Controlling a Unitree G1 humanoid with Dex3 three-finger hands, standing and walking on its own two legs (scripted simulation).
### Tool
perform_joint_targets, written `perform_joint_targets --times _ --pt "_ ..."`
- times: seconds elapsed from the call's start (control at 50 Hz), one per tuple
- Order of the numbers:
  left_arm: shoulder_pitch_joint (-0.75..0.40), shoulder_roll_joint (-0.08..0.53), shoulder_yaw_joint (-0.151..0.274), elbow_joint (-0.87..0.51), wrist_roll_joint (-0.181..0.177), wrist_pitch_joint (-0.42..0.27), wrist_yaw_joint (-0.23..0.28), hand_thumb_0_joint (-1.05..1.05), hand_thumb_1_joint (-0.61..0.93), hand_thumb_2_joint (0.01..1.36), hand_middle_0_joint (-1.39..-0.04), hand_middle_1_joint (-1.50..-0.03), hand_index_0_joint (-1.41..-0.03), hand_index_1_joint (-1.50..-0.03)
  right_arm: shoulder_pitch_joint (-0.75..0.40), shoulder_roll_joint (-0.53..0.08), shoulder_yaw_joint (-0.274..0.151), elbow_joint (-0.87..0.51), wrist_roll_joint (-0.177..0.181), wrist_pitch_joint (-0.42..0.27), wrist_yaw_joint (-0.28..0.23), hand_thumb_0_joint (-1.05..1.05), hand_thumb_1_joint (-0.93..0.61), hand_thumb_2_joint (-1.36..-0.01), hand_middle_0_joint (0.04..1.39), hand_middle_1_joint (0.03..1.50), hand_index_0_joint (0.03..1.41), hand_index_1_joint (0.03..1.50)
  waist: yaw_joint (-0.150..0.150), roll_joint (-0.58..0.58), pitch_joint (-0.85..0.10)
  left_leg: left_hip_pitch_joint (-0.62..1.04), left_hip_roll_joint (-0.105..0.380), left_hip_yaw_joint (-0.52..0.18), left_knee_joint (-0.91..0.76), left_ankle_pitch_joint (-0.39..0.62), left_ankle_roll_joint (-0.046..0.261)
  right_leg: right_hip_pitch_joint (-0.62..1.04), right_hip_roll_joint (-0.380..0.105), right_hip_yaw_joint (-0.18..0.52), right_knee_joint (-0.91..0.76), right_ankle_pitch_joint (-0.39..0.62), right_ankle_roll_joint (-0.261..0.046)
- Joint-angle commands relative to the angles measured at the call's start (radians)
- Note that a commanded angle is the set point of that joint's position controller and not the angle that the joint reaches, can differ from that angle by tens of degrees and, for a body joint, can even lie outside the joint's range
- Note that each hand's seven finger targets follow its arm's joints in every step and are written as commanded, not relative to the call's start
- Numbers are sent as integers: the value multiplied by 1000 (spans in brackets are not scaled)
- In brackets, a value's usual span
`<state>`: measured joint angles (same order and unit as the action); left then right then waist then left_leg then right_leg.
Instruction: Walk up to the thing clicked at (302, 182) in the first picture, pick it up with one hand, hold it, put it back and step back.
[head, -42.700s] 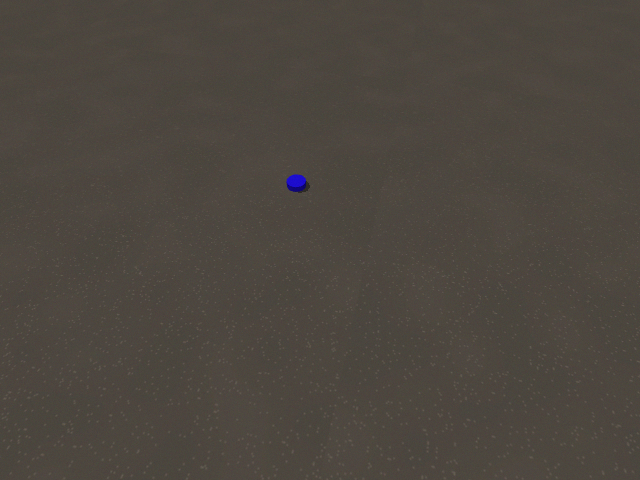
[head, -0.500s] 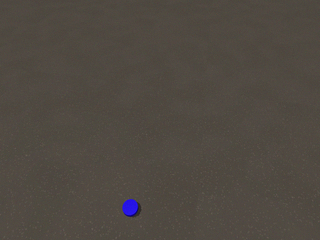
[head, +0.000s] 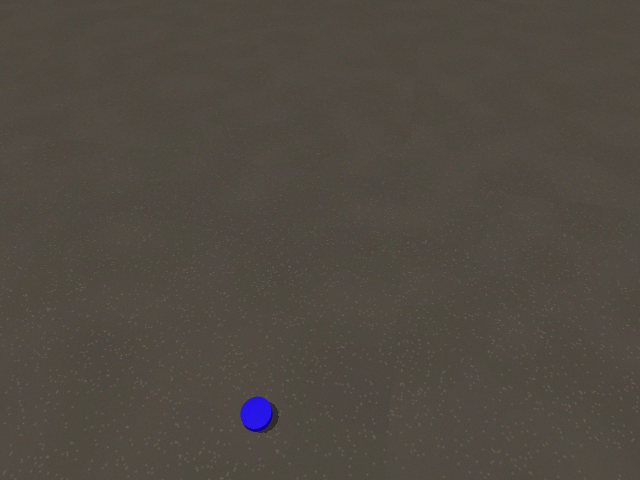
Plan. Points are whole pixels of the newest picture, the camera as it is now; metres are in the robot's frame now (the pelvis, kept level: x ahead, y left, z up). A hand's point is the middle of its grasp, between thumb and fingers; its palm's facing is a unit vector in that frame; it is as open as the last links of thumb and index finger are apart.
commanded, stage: stand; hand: left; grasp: from above
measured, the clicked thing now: (256, 413) +0.43 +0.21 -0.77
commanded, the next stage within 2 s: step back in 0.38 s
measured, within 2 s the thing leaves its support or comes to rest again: neither
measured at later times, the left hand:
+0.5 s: hand out of the picture +0.08 +0.26 -0.16, palm faces +0.02 -0.93 -0.36, open 7.4 cm
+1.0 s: hand out of the picture +0.04 +0.30 -0.18, palm faces -0.09 -0.92 -0.38, open 7.4 cm
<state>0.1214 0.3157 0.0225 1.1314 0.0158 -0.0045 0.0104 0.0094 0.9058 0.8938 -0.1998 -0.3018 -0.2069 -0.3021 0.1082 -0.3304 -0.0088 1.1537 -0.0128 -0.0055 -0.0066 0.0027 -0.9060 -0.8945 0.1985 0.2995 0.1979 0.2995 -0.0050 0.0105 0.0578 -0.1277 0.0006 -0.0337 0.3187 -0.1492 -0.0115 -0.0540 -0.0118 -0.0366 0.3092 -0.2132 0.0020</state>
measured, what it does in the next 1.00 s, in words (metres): walks backwards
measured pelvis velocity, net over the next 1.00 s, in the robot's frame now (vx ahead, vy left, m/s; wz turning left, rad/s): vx -0.09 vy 0.05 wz -0.06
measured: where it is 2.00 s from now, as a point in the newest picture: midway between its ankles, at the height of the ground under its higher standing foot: outside the picture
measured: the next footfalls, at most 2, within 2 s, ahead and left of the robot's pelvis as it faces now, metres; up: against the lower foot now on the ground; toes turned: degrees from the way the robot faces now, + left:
right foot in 1.06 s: -0.09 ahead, -0.08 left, +0.00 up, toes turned -1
left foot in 1.38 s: -0.16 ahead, +0.17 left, +0.00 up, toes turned -3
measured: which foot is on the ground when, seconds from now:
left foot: down 0.00-1.00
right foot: down 0.00-0.68, up 0.70-1.00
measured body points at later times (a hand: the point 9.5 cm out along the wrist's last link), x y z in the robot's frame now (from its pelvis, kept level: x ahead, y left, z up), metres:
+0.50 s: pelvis -0.01 +0.00 -0.01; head +0.03 -0.01 +0.44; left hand +0.08 +0.30 -0.13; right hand +0.08 -0.31 -0.14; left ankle +0.02 +0.13 -0.74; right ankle -0.03 -0.12 -0.75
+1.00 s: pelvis -0.09 +0.05 -0.02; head -0.01 +0.05 +0.42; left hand +0.05 +0.35 -0.15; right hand +0.00 -0.26 -0.14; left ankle -0.03 +0.14 -0.75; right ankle -0.13 -0.09 -0.72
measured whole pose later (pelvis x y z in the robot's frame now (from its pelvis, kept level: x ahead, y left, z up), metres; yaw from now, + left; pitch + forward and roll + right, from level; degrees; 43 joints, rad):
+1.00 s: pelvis -0.09 +0.05 -0.02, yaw -3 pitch -2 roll +0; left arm 0.09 0.39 0.07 0.88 0.01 0.06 0.02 0.01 0.91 0.89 -0.20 -0.30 -0.21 -0.30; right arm 0.11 -0.35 -0.03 0.85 -0.02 0.02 -0.02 0.00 -0.90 -0.89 0.20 0.30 0.20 0.30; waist -0.03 -0.02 0.22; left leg -0.35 0.00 0.04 0.63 -0.25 0.05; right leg -0.33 0.05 0.10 0.89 -0.52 0.00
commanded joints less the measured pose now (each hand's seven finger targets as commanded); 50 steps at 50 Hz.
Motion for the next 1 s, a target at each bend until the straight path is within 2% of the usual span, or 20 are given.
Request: perform_joint_targets --times 0.0,0.2,0.34,0.36,0.4,0.44,0.46,0.5,0.52,0.56,0.6,0.62,0.64,0.66,0.68,0.7,0.76,0.86,0.92,0.98 --pt "-42 216 34 -61 -1 -26 9 0 900 900 -200 -300 -200 -300 -34 -192 -36 -60 -1 -25 -9 0 -900 -900 200 300 200 300 3 -8 -66 22 117 -87 -38 144 25 -20 -121 92 -55 112 -17" --pt "-30 216 32 -65 -5 -28 9 0 900 900 -200 -300 -200 -300 -32 -204 -31 -64 0 -27 -12 0 -900 -900 200 300 200 300 8 -8 -92 52 124 -81 -16 237 32 -4 -122 84 -36 221 -13" --pt "-32 218 29 -66 -5 -27 8 0 900 900 -200 -300 -200 -300 -26 -207 -30 -65 1 -22 -10 0 -900 -900 200 300 200 300 4 -12 -64 23 118 -82 -30 162 24 -13 -121 89 -56 153 -14" --pt "-31 313 82 -79 -25 -15 12 0 900 900 -200 -300 -200 -300 -79 -263 -53 -109 9 -7 -4 0 -900 -900 200 300 200 300 3 -27 34 -53 97 -74 105 338 51 -76 -115 102 30 365 -30" --pt "-24 310 91 -115 -29 -9 16 0 900 900 -200 -300 -200 -300 -50 -233 -55 -139 25 6 -3 0 -900 -900 200 300 200 300 -2 -50 -41 -64 57 -33 227 341 50 -49 -151 110 72 509 -81" --pt "-42 312 99 -160 -25 -1 16 0 900 900 -200 -300 -200 -300 -24 -234 -67 -166 27 18 -4 0 -900 -900 200 300 200 300 -7 -80 -108 -75 16 -6 329 256 44 -48 -212 152 87 530 -153" --pt "-71 314 100 -186 -19 3 16 0 900 900 -200 -300 -200 -300 -19 -233 -73 -183 24 25 -1 0 -900 -900 200 300 200 300 -12 -110 -125 -96 -11 1 406 101 44 -59 -256 180 83 521 -187" --pt "-124 320 101 -238 3 10 17 0 900 900 -200 -300 -200 -300 24 -229 -85 -206 11 44 4 0 -900 -900 200 300 200 300 -24 -186 -98 -138 -31 -34 583 -354 61 -164 -357 242 89 494 -264" --pt "-140 327 103 -256 8 11 18 0 900 900 -200 -300 -200 -300 41 -236 -89 -218 12 50 9 0 -900 -900 200 300 200 300 -30 -182 -80 -146 -23 -59 622 -390 69 -201 -368 241 111 493 -274" --pt "-153 316 96 -277 14 12 19 0 900 900 -200 -300 -200 -300 52 -227 -90 -237 17 47 13 0 -900 -900 200 300 200 300 -29 -186 -57 -185 -15 -41 539 -326 67 -170 -309 194 171 505 -232" --pt "-139 300 90 -288 5 22 17 0 900 900 -200 -300 -200 -300 72 -220 -92 -239 9 32 12 0 -900 -900 200 300 200 300 -25 -149 -78 -168 -16 10 294 -160 55 -102 -231 140 276 455 -162" --pt "-137 307 88 -297 -4 30 14 0 900 900 -200 -300 -200 -300 101 -226 -96 -233 0 25 11 0 -900 -900 200 300 200 300 -39 -111 -87 -110 -5 18 165 84 51 -118 -192 111 346 402 -127" --pt "-109 267 82 -307 -16 40 11 0 900 900 -200 -300 -200 -300 75 -265 -106 -248 -14 18 8 0 -900 -900 200 300 200 300 -18 6 -85 -67 81 -103 106 350 78 -176 -88 71 446 254 -77" --pt "-73 213 74 -324 -25 48 14 0 900 900 -200 -300 -200 -300 67 -333 -119 -274 -29 8 5 0 -900 -900 200 300 200 300 -6 170 -95 37 265 -360 82 609 159 -361 72 71 610 -241 -35" --pt "-74 233 81 -318 -18 55 28 0 900 900 -200 -300 -200 -300 89 -394 -129 -275 -6 4 3 0 -900 -900 200 300 200 300 -40 184 -140 25 348 -414 106 725 262 -356 116 180 741 -480 -35" --pt "-90 245 81 -309 -14 56 37 0 900 900 -200 -300 -200 -300 68 -384 -129 -282 -5 4 -2 0 -900 -900 200 300 200 300 -43 168 -145 7 350 -442 96 668 278 -368 119 243 835 -489 -37" --pt "-15 260 85 -284 -28 56 33 0 900 900 -200 -300 -200 -300 -23 -295 -104 -326 -10 4 -23 0 -900 -900 200 300 200 300 19 139 -140 47 242 -221 171 604 236 -420 98 239 932 -344 -29" --pt "-35 250 91 -327 -10 44 23 0 900 900 -200 -300 -200 -300 84 -282 -107 -333 -8 7 -34 0 -900 -900 200 300 200 300 -42 90 -135 159 260 -234 200 585 273 -444 76 187 742 -343 18" --pt "-4 247 98 -332 -6 37 16 0 900 900 -200 -300 -200 -300 75 -299 -106 -353 -9 9 -31 0 -900 -900 200 300 200 300 -41 109 -144 128 264 -218 205 536 275 -373 54 135 594 -321 12" --pt "62 239 104 -307 3 30 7 0 900 900 -200 -300 -200 -300 15 -315 -104 -370 -5 18 -25 0 -900 -900 200 300 200 300 -8 131 -156 -4 251 -206 210 319 236 -221 31 74 360 -215 -16"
